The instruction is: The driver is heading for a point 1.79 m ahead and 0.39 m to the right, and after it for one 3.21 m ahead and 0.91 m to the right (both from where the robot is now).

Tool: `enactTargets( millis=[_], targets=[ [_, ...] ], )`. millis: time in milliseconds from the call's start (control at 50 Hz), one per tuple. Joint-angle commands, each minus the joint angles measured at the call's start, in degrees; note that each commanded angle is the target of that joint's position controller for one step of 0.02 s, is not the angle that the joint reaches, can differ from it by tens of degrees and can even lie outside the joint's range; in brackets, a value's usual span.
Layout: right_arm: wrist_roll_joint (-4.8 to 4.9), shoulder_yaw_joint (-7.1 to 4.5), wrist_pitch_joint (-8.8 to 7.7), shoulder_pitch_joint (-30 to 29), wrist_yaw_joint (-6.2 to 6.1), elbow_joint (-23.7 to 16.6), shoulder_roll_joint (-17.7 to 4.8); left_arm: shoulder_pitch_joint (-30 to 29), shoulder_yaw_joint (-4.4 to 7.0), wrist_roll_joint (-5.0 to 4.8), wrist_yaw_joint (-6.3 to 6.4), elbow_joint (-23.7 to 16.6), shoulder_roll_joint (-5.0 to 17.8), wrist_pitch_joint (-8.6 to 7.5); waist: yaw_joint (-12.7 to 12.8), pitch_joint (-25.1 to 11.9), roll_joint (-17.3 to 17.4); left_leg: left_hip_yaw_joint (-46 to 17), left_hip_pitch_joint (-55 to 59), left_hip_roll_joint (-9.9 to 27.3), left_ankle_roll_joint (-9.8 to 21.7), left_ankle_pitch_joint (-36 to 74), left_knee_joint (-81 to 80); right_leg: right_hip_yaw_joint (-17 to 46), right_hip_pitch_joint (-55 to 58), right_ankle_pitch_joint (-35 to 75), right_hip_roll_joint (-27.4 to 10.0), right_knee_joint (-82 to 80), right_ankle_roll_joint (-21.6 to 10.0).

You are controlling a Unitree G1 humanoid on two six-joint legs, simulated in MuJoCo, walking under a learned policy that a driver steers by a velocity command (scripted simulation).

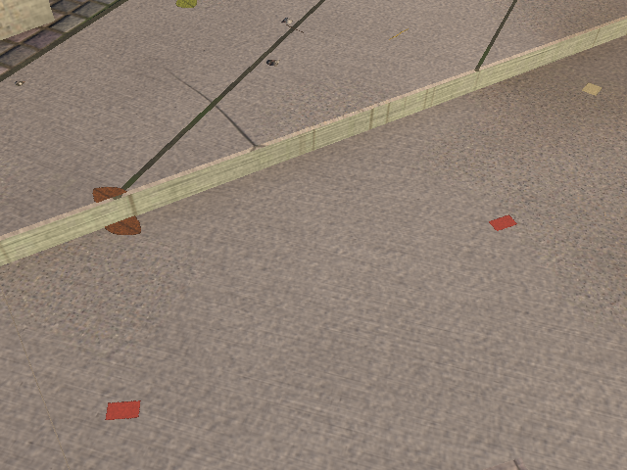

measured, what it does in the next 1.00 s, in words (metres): walks ahead: left foot, then right foot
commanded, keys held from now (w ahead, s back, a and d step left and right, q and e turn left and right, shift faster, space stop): w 0.68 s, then no key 0.10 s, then e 0.22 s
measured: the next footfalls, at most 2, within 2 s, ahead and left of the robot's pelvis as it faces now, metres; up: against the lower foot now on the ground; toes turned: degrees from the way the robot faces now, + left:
left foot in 0.08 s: +0.14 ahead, +0.13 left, +0.00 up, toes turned +5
right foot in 0.62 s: +0.48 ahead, +0.01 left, +0.00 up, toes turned -3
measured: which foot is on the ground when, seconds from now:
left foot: up 0.00-0.06, down 0.08-0.62, up 0.64-1.00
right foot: down 0.00-0.10, up 0.12-0.60, down 0.62-1.00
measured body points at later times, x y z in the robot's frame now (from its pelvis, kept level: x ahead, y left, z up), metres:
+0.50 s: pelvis +0.24 +0.08 -0.01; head +0.27 +0.09 +0.44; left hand +0.39 +0.30 -0.15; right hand +0.13 -0.14 -0.14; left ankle +0.10 +0.12 -0.74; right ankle +0.41 -0.03 -0.70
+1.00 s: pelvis +0.49 +0.08 +0.00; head +0.53 +0.08 +0.44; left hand +0.44 +0.32 -0.15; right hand +0.61 -0.15 -0.14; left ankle +0.61 +0.20 -0.71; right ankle +0.44 +0.02 -0.74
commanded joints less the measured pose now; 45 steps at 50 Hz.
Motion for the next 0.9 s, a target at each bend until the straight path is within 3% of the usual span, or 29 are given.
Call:
enactTargets(
  millis=[20, 60, 80, 100, 120, 140, 160, 180, 220, 280, 400, 480, 540, 580, 600, 620, 640, 660, 680, 700, 720, 740, 780, 840, 900],
  targets=[
    [0.37, -0.6, -1.0, -2.4, -0.01, -4.6, -3.5, -1.0, 1.65, -0.15, -0.29, -2.6, 8.2, -0.75, -2.6, 9.3, -5.5, 1.5, 5.3, -0.5, 1.0, 1.0, -4.9, 11.1, -13.3, -9.0, -16.1, -5.8, -9.1],
    [0.25, -1.47, -1.64, 6.4, -0.42, -2.3, -4.4, -2.2, 1.82, -0.17, -0.48, -2.8, 8.1, -0.71, -6.5, 7.8, -2.5, 3.2, 17.9, -3.0, 1.6, 0.4, -9.6, 8.2, -18.6, -5.3, -13.5, 2.8, -7.4],
    [0.1, -2.65, -2.57, 15.0, -1.03, 0.3, -6.9, -1.9, 1.3, 0.24, -0.81, -2.9, 6.2, -0.98, -9.6, 4.0, 2.6, -0.8, 27.6, -1.2, 2.5, -3.4, -13.2, 3.9, -21.6, 0.6, -9.4, 16.0, -5.8],
    [-0.74, -4.12, -3.32, 23.8, -1.74, 1.3, -13.5, -1.9, 0.06, -0.02, -1.35, -5.5, 1.1, -1.26, -11.1, -1.0, 16.5, -26.1, 36.0, 15.3, 6.7, -21.5, -24.8, -3.6, -31.6, -7.8, -2.2, 38.8, -2.4],
    [0.39, -4.22, -2.6, 25.2, -1.65, 2.3, -14.4, -1.7, 1.01, 0.54, -1.68, -6.5, 3.3, -1.2, -9.1, -0.5, 18.0, -46.1, 34.9, 20.5, 10.5, -32.8, -35.3, -0.3, -41.5, -16.6, 2.0, 51.3, -2.2],
    [0.9, -3.62, -2.25, 18.3, -1.57, 0.7, -11.9, -4.2, 1.47, 1.08, -2.04, -7.2, 5.0, -0.93, -5.6, 4.9, 10.9, -40.9, 29.3, 19.6, 10.5, -35.1, -34.1, 2.7, -44.0, -11.4, -3.0, 56.6, -3.3],
    [1.07, -2.8, -2.75, 12.5, -1.07, -1.5, -8.0, -7.5, 1.43, 0.82, -2.63, -7.4, 4.7, -1.03, -4.2, 7.6, 5.2, -32.8, 23.5, 16.5, 9.5, -26.1, -33.3, 3.2, -42.8, -4.3, -5.5, 55.7, -3.4],
    [1.03, -2.33, -3.33, 10.0, -0.87, -2.2, -6.3, -8.1, 1.3, 0.3, -2.84, -7.2, 3.3, -1.04, -2.4, 7.7, 3.9, -25.4, 20.0, 13.3, 8.1, -15.6, -33.8, 3.2, -39.0, 0.0, -7.1, 52.5, -2.8],
    [0.95, -1.39, -4.25, 11.4, -1.42, -1.4, -3.3, -7.4, 1.4, 0.8, -3.1, -6.5, 2.8, -0.05, -1.0, 5.8, 4.6, -16.4, 19.1, 9.3, 6.6, -0.1, -33.5, 1.9, -34.6, 3.3, -7.7, 49.8, -1.3],
    [1.18, -1.11, -4.82, 17.7, -1.95, 0.8, -3.4, -10.9, 1.71, 0.49, -3.17, -7.3, 2.8, 1.2, -0.9, 5.3, 4.0, -10.9, 22.8, 7.8, 6.5, 17.5, -31.9, -0.1, -37.4, 5.8, -7.0, 48.0, -0.2],
    [1.07, -0.29, -4.61, 23.6, -2.37, 2.0, -2.5, -26.8, 0.83, 0.02, -3.18, -12.5, 1.5, 1.5, -3.8, 8.0, 3.7, -6.3, 25.9, 6.3, 6.3, 31.2, -32.0, -3.6, -40.9, 12.3, -5.2, 33.6, 1.1],
    [0.74, -0.2, -4.64, 26.7, -2.98, 3.3, -2.7, -33.3, -0.08, -0.53, -2.87, -14.7, 0.9, 1.14, -5.3, 9.0, 4.7, -4.7, 29.7, 6.9, 6.2, 39.8, -31.0, -6.3, -36.8, 14.2, -2.7, 22.4, -0.5],
    [0.28, -0.43, -4.68, 25.8, -3.26, 3.7, -3.7, -31.2, 0.28, -0.64, -2.17, -14.8, 2.4, 0.58, -3.3, 7.3, 5.4, -3.5, 33.4, 8.0, 5.9, 55.6, -25.2, -7.4, -30.3, 10.1, -0.1, 18.9, -3.7],
    [-0.01, -0.91, -4.55, 24.1, -3.42, 3.5, -5.2, -20.6, 1.46, -0.69, -1.29, -11.7, 4.7, -0.1, 1.2, 1.8, 6.5, -3.1, 35.0, 8.2, 5.5, 66.0, -12.9, -7.2, -19.5, 5.9, 2.6, 17.4, -6.2],
    [0.41, -1.13, -4.35, 22.3, -3.17, 3.2, -5.8, -11.9, 2.25, -0.43, -0.81, -9.1, 5.7, -0.62, 5.3, -2.1, 6.2, -2.3, 31.5, 7.4, 5.5, 61.3, -2.6, -6.0, -8.9, 8.9, 1.9, 12.9, -7.7],
    [1.06, -0.74, -4.53, 21.4, -2.72, 1.8, -4.5, -2.9, 3.51, 0.97, -0.21, -7.1, 9.3, -0.87, 8.6, -7.5, 3.0, -1.2, 20.5, 5.3, 5.3, 44.1, 12.6, 4.0, 5.1, 3.0, -7.3, 11.5, -10.4],
    [2.74, 0.23, -4.31, 28.5, -1.72, 0.7, 2.4, 0.3, 5.09, 2.07, -0.31, -7.0, 14.8, -0.58, 4.4, -14.5, -10.3, 0.9, -2.3, -6.3, 2.7, -6.4, 37.8, 34.6, 22.3, 1.6, -26.1, 8.8, -20.8],
    [1.34, -1.43, -4.03, 23.0, -1.89, 0.5, -4.1, -4.5, 4.62, -0.52, -1.05, -7.1, 11.7, 0.16, 4.1, -11.9, -1.5, -6.4, -9.5, -6.3, 4.1, -11.3, 42.4, 41.0, 17.9, -7.2, -24.2, 1.5, -20.5],
    [0.97, -1.79, -4.24, 17.3, -1.81, -2.2, -4.4, -12.1, 3.79, -1.15, -1.21, -8.6, 9.0, 0.04, 1.3, -1.3, -1.7, -6.7, -12.7, -2.5, 4.6, -5.7, 39.6, 31.2, 8.1, -8.9, -22.6, -1.2, -17.9],
    [0.85, -1.94, -4.47, 14.8, -1.78, -2.7, -4.1, -15.7, 2.79, -0.8, -1.4, -9.1, 5.1, -0.52, -0.4, 3.7, 1.5, -6.5, -10.1, -1.0, 4.3, -2.6, 36.3, 25.3, -0.3, 2.4, -20.7, -3.2, -16.0],
    [0.39, -2.09, -3.89, 15.3, -1.9, -2.2, -2.9, -15.7, 2.0, -0.68, -1.2, -8.4, 2.8, -1.19, -2.6, 5.9, 2.6, -6.3, -6.0, 0.1, 3.6, -2.2, 33.6, 19.0, -6.1, 15.8, -18.6, -3.2, -14.2],
    [-0.41, -1.82, -2.91, 17.3, -1.86, -1.7, -1.1, -14.7, 1.35, -0.75, -0.86, -7.2, 1.2, -1.75, -4.4, 5.7, 1.7, -6.0, -1.3, 0.6, 2.5, -2.6, 31.0, 13.4, -10.3, 26.4, -16.6, -2.8, -12.7],
    [-0.58, -1.65, -1.68, 18.4, -1.65, -1.4, 1.0, -11.8, 1.04, -0.61, -0.71, -5.6, 1.8, -2.91, -5.5, 4.7, 0.3, -4.7, 1.7, -0.3, 1.1, -2.8, 26.8, 7.1, -12.2, 42.6, -14.7, -1.6, -11.6],
    [-0.38, -1.61, -1.09, 13.1, -1.68, -3.6, 0.3, -10.8, 0.93, -0.42, -0.65, -4.9, 4.4, -2.74, -6.0, 4.3, -3.0, -2.0, 0.5, -0.8, -0.5, 1.9, 15.4, 2.9, -11.6, 53.5, -10.9, 0.2, -10.3],
    [0.65, -1.22, -0.89, 6.0, -2.32, -6.1, -0.3, -9.8, 1.09, -0.63, -0.59, -5.5, 6.0, -1.62, -3.8, 2.5, -5.2, -0.3, 2.4, -2.7, -1.5, 7.3, 4.7, 2.0, -10.0, 55.5, -8.9, 3.1, -8.4]
  ],
)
